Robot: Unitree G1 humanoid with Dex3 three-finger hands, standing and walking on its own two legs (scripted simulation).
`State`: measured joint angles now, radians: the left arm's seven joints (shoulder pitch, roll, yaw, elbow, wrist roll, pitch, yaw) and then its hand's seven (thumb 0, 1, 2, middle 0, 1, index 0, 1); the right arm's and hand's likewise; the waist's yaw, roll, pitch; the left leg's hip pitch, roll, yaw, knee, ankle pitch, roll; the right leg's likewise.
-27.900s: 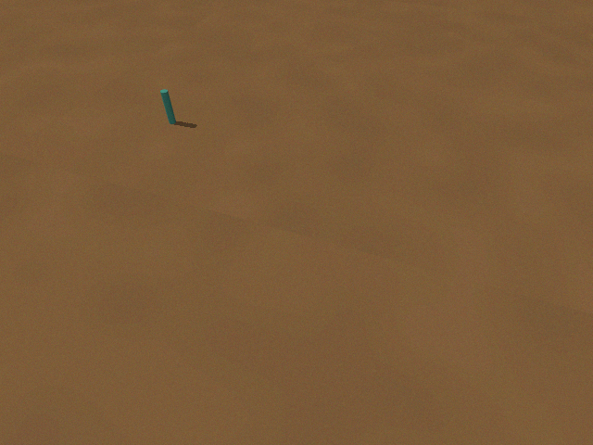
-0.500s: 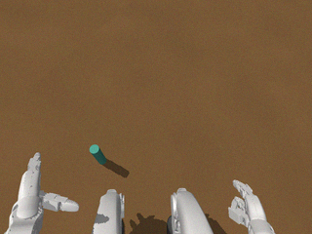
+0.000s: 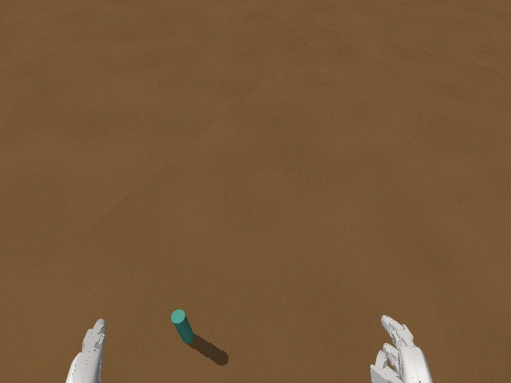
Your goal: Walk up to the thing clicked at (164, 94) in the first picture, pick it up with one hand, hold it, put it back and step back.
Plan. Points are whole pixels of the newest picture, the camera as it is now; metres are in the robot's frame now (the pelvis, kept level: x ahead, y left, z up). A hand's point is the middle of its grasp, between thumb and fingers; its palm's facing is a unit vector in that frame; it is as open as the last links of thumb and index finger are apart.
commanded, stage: home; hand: left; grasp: from the side
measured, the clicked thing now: (183, 327) +0.42 +0.22 -0.61
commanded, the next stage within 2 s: stand in 1.58 s
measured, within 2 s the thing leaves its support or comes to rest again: neither
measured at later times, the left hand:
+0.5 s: hand out of the picture +0.16 +0.17 -0.05, palm faces +0.11 -0.95 -0.30, open 17.6 cm
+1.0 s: hand out of the picture +0.15 +0.17 -0.05, palm faces +0.11 -0.95 -0.29, open 17.5 cm
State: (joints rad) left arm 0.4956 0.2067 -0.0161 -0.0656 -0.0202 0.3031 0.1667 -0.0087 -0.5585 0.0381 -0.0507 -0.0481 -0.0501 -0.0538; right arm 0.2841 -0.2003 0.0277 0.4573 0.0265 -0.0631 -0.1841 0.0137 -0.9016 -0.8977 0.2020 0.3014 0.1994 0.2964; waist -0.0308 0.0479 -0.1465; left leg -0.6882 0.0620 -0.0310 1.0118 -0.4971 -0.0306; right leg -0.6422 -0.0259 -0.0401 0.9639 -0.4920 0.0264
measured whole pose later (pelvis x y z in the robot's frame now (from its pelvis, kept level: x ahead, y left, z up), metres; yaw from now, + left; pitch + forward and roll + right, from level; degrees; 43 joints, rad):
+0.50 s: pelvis +0.00 -0.01 +0.01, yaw +0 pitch +8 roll -2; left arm 0.47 0.20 0.00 -0.01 -0.01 0.29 0.14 -0.01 -0.56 0.04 -0.05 -0.05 -0.05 -0.05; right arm 0.28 -0.21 0.02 0.50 0.01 -0.10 -0.18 0.02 -0.90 -0.90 0.20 0.30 0.20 0.30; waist -0.03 0.04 -0.11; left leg -0.64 0.07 -0.04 0.97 -0.47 -0.05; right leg -0.60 -0.02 -0.05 0.93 -0.48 0.01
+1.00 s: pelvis -0.01 -0.01 +0.01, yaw +0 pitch +7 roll -1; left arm 0.46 0.20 -0.01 -0.01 -0.01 0.28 0.14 -0.01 -0.54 0.05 -0.05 -0.05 -0.05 -0.06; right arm 0.27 -0.21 0.02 0.51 0.01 -0.12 -0.18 0.02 -0.90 -0.90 0.20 0.30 0.20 0.30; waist -0.02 0.04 -0.09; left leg -0.63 0.06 -0.04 0.96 -0.45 -0.04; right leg -0.59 -0.02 -0.05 0.93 -0.46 0.01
